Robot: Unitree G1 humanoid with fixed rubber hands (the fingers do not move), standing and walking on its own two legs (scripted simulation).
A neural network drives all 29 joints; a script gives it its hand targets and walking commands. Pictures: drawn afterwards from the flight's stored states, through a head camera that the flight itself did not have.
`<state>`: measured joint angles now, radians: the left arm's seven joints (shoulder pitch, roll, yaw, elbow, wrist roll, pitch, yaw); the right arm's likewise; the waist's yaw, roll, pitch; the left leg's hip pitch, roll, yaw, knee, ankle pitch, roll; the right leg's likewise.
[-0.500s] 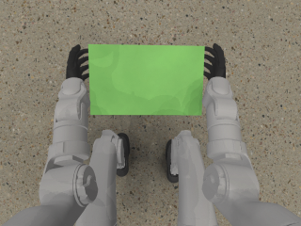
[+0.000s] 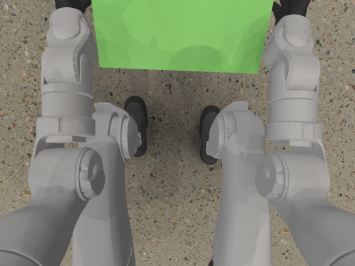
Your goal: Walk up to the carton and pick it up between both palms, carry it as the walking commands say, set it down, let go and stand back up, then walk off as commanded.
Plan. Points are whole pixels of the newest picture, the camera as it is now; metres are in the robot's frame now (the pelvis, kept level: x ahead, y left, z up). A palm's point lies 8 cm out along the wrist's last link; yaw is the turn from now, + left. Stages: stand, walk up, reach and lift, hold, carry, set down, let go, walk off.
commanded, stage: set down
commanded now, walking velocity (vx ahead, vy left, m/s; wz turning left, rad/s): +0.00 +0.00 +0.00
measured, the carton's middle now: (180, 16) +0.51 -0.02 -0.25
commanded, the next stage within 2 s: none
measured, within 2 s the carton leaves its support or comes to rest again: neither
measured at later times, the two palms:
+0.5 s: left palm out of the picture +0.54 +0.17 -0.20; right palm out of the picture +0.52 -0.18 -0.21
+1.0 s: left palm out of the picture +0.58 +0.14 -0.24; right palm out of the picture +0.54 -0.21 -0.25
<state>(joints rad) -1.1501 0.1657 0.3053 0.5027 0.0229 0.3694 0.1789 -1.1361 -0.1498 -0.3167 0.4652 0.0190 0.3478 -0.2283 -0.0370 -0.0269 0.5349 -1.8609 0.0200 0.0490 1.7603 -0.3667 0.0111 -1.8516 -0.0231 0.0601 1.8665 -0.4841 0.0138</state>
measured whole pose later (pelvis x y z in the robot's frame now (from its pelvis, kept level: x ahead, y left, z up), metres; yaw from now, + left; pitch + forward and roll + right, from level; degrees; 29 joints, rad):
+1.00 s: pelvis +0.02 +0.00 -0.08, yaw +0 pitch +29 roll +3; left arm -1.49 0.36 0.14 0.99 -0.06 0.24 0.11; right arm -1.36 -0.32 -0.21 0.88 0.11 0.18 -0.15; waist -0.06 -0.02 0.52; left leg -2.10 0.02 0.04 2.03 -0.45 0.01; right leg -2.07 -0.02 0.06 2.14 -0.58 0.01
